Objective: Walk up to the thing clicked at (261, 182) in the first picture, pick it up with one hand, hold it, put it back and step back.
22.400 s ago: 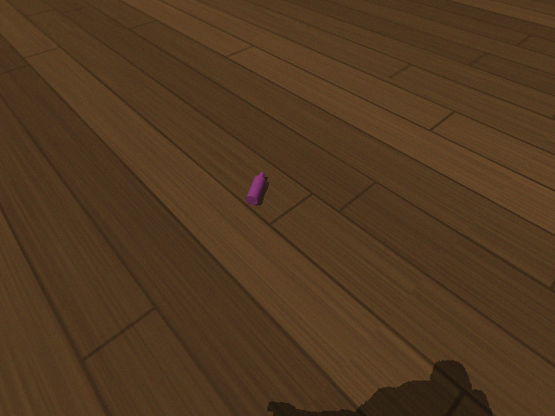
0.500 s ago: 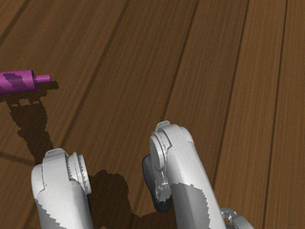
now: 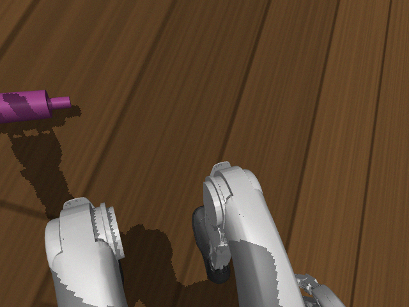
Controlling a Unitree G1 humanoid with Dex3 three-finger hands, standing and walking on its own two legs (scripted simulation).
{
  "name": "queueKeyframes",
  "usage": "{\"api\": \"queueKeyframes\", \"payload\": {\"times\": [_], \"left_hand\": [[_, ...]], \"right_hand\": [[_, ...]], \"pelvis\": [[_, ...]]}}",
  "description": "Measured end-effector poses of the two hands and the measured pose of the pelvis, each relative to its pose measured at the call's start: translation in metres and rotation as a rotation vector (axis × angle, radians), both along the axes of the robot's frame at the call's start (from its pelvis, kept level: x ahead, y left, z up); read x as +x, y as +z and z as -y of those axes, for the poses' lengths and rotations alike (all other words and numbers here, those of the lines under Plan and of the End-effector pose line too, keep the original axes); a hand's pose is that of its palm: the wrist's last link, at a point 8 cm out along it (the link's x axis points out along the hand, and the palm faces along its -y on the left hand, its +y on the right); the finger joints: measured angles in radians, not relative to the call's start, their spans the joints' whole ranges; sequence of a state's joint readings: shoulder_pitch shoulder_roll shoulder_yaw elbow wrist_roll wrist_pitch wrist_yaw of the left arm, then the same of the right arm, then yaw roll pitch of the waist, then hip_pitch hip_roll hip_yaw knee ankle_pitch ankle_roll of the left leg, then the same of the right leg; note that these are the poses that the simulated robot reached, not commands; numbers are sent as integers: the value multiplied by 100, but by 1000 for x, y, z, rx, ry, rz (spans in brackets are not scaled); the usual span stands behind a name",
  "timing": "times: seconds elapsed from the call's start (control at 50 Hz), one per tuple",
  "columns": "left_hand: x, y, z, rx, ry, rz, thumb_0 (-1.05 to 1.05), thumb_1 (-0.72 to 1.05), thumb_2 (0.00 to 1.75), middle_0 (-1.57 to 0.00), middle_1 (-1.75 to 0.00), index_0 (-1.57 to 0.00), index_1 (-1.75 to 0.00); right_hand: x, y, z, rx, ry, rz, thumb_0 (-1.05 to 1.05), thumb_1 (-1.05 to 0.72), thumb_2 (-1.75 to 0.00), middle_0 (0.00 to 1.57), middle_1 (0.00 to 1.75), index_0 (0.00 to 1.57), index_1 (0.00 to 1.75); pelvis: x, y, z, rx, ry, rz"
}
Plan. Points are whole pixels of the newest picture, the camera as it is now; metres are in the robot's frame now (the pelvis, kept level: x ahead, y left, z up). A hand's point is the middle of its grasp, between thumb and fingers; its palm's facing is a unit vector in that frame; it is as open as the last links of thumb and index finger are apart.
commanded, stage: rise first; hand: left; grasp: from above
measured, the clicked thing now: (21, 106) +0.53 +0.28 -0.29
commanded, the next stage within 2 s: approach in 1.34 s
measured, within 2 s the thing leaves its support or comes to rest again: neither
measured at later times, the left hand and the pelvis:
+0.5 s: hand out of the picture +0.48 +0.34 -0.17, palm faces -0.44 -0.05 -0.90, open 14.0 cm; pelvis +0.00 +0.00 +0.00, yaw +0 degrees
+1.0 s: hand out of the picture +0.48 +0.34 -0.17, palm faces -0.44 -0.05 -0.89, open 14.2 cm; pelvis +0.00 +0.00 +0.00, yaw +0 degrees
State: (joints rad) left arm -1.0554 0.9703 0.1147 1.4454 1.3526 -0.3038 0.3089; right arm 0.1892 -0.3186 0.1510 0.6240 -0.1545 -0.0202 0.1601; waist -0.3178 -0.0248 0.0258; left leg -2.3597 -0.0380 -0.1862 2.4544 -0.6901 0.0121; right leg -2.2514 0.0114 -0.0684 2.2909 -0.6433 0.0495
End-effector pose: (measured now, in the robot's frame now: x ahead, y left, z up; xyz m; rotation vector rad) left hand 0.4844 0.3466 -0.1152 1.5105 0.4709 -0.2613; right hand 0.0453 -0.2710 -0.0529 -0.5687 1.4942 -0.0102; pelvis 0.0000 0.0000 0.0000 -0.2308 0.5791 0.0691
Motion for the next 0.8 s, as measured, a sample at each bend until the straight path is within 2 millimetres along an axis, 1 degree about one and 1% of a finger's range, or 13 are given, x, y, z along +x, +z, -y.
{"api": "queueKeyframes", "payload": {"times": [0.2,0.44,0.56,0.8], "left_hand": [[-1,0,4,-19,-24,1,0,-46,97,-16,-91,-15,-92],[0,6,5,-5,-22,19,0,-49,99,-14,-91,-13,-93],[-2,3,5,-1,-15,0,0,-50,100,-13,-92,-12,-93],[2,3,3,-1,-17,16,0,-53,102,-11,-94,-10,-95]], "right_hand": [[0,1,-1,-3,9,2,0,-90,-90,21,30,20,30],[-11,0,-3,1,-12,2,0,-90,-90,21,30,20,30],[-15,-2,-4,6,-14,6,0,-90,-90,21,30,20,30],[-11,-3,-2,-3,-2,3,0,-90,-90,21,30,20,30]], "pelvis": [[-2,0,0,-1,1,11],[-4,-2,0,0,-1,15],[-6,-4,0,2,-3,21],[-4,-5,0,1,-4,16]]}}
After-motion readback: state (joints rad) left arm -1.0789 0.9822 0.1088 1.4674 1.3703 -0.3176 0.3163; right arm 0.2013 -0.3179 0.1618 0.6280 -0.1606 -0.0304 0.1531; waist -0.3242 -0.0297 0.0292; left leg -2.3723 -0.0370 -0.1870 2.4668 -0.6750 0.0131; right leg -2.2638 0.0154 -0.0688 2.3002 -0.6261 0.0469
